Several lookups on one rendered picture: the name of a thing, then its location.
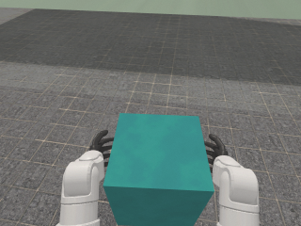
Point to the left robot forearm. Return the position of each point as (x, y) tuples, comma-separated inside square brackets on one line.
[(80, 190)]

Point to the robot right hand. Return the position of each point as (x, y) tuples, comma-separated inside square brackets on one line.
[(219, 149)]

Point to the carton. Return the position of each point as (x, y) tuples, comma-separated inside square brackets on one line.
[(158, 172)]

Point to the robot left hand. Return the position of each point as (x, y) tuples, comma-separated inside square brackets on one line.
[(98, 142)]

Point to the right robot forearm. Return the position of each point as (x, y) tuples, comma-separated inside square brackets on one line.
[(238, 193)]

